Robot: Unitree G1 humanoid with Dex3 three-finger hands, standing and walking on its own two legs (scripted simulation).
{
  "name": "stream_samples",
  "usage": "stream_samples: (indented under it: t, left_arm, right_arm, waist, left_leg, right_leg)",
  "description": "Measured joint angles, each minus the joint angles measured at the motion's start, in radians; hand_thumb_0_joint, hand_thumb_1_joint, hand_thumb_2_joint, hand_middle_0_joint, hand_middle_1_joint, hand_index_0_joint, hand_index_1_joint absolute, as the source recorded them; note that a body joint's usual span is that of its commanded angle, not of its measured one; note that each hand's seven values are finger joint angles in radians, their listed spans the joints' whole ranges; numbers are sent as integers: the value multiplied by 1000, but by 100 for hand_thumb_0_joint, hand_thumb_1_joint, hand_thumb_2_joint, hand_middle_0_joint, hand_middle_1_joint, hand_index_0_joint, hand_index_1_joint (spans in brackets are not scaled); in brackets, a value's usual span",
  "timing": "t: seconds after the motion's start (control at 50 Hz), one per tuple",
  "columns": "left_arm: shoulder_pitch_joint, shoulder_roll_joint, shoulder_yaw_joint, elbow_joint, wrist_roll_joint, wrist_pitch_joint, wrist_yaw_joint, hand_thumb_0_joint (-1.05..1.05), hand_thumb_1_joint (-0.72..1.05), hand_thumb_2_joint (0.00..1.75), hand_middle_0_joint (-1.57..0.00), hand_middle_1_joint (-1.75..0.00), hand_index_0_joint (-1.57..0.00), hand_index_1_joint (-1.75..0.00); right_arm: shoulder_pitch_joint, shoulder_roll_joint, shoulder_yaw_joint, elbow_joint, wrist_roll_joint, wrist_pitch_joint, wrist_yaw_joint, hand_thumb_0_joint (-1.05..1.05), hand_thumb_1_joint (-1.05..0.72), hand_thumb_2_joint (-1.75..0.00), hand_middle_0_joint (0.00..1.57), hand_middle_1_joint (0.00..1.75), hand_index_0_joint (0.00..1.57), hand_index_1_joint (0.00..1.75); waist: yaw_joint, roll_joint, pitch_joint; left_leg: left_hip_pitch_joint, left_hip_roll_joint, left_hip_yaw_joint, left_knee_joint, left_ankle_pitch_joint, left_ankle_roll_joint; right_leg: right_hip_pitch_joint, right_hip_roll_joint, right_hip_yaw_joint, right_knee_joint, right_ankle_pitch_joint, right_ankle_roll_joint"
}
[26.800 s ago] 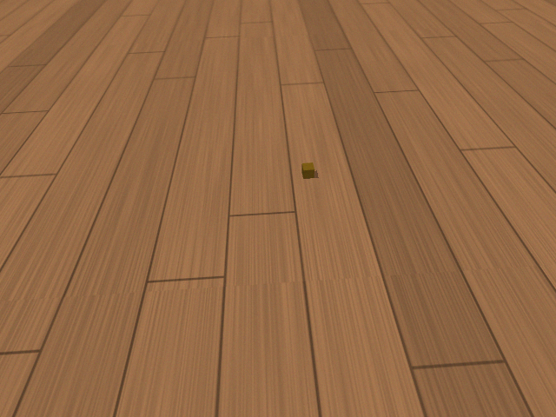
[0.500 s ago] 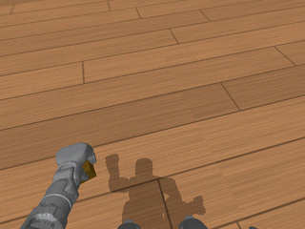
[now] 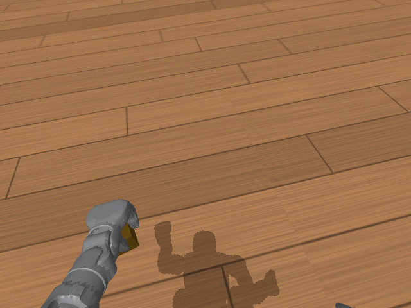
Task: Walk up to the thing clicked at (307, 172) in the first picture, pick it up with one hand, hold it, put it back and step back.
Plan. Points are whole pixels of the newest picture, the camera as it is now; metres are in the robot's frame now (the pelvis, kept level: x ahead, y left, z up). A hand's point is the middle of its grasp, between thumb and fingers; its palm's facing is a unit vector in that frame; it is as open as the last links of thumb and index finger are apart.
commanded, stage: hold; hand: left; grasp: from above
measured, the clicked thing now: (120, 236) +0.34 +0.23 -0.11
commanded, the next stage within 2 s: crouch in 1.70 s
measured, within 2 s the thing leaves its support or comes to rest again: neither
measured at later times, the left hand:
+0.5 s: hand (115, 231) +0.31 +0.21 -0.03, palm faces -0.42 -0.10 -0.90, open 6.7 cm
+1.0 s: hand (110, 235) +0.30 +0.21 -0.01, palm faces -0.42 -0.10 -0.90, open 6.6 cm
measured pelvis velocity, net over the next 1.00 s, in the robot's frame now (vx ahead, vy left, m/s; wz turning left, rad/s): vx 0.00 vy -0.01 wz -0.01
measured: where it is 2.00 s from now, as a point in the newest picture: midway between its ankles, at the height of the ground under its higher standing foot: outside the picture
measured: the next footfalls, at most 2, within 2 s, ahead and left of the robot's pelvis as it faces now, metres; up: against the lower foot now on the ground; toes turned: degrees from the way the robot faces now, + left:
none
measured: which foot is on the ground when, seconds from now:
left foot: down 0.00-1.00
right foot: down 0.00-1.00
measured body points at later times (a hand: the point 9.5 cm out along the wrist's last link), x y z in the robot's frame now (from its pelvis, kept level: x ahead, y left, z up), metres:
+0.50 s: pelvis +0.00 +0.00 +0.01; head +0.02 -0.03 +0.46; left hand +0.33 +0.21 +0.02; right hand +0.12 -0.26 -0.11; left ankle +0.01 +0.12 -0.72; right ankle +0.01 -0.13 -0.72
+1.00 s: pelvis +0.00 -0.01 +0.02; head +0.00 -0.03 +0.47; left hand +0.32 +0.21 +0.04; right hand +0.14 -0.26 -0.10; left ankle +0.01 +0.12 -0.72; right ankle +0.01 -0.13 -0.72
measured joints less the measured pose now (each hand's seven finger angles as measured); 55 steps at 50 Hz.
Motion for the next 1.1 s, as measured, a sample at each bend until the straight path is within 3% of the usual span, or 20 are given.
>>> stream_samples:
  t: [0.66, 1.1]
  left_arm:
    - [77, 19, -19, -169, 10, -1, -132, -4, 38, 17, -75, -36, -103, -38]
    - [109, 34, -16, -245, 13, 3, -173, -4, 38, 16, -75, -37, -104, -39]
  right_arm:
    - [-20, -8, 9, -60, 10, 29, 16, 1, -90, -89, 20, 30, 20, 30]
    - [-45, -5, 16, -69, 18, 45, 10, 1, -90, -89, 20, 30, 20, 30]
  waist:
    - [36, 14, 40]
    - [51, 16, 56]
  left_leg:
    - [179, -2, 12, -160, 67, -5]
    - [243, -4, 16, -221, 98, -4]
  right_leg:
    - [161, -1, 11, -132, 55, -6]
    - [221, -2, 14, -186, 84, -5]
